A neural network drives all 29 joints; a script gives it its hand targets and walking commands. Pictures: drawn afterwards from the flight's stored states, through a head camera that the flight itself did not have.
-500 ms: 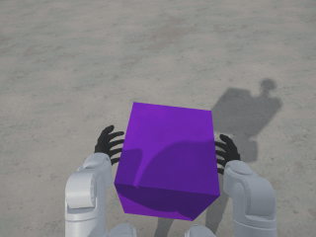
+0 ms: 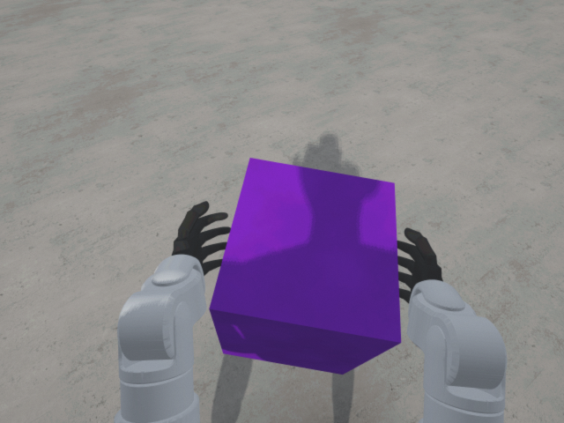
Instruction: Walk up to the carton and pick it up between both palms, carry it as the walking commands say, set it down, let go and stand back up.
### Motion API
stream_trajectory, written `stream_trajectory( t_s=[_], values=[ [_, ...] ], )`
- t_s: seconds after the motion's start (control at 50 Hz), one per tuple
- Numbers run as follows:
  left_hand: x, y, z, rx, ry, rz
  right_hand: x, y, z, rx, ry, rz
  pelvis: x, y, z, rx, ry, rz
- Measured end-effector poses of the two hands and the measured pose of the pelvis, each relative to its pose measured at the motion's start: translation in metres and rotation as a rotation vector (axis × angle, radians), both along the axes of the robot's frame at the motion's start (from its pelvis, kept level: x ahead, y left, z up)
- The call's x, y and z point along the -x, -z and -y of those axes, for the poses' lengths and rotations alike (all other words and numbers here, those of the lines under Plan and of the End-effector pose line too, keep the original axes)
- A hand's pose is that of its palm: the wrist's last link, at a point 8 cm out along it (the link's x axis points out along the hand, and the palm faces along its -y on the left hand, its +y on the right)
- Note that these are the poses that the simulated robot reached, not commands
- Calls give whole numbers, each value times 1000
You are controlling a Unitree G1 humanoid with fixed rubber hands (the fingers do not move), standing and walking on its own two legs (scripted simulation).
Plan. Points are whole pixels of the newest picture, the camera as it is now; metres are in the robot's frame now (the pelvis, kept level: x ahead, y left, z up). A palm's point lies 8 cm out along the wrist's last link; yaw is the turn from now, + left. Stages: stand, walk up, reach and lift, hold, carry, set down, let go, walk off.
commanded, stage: carry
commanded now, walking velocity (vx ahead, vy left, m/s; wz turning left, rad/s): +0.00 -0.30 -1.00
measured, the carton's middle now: (300, 276) +0.31 +0.01 +0.03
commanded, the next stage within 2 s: none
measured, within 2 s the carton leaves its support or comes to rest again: neither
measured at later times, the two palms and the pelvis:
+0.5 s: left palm out of the picture +0.21 -0.29 +0.12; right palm out of the picture +0.05 -0.53 +0.09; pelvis -0.10 -0.27 -0.01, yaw -29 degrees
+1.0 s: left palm out of the picture +0.01 -0.48 +0.14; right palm out of the picture -0.18 -0.69 +0.11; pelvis -0.27 -0.42 +0.02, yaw -41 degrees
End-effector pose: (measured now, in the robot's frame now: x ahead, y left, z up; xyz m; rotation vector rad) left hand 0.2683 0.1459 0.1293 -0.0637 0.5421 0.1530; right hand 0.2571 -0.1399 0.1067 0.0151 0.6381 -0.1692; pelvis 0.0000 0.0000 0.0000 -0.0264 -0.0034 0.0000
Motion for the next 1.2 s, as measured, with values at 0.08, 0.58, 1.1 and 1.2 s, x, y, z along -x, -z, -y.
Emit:
stream_trajectory(
  t_s=[0.08, 0.58, 1.1, 1.2],
  values=[
    [0, 22, 65, -65, 65, -133, 21, 34, 62, -56, 62, -134, 10, -5, 42, -44, 73, -22],
    [97, 34, 486, -67, 581, -154, 253, 33, 432, -57, 583, -157, 137, -9, 308, -66, 573, -3],
    [296, -6, 638, -64, 695, -120, 477, -7, 562, -35, 690, -132, 319, -35, 434, -76, 701, 51],
    [320, -28, 665, -53, 735, -77, 509, -28, 582, -25, 735, -93, 347, -52, 442, -113, 732, 15]
  ],
)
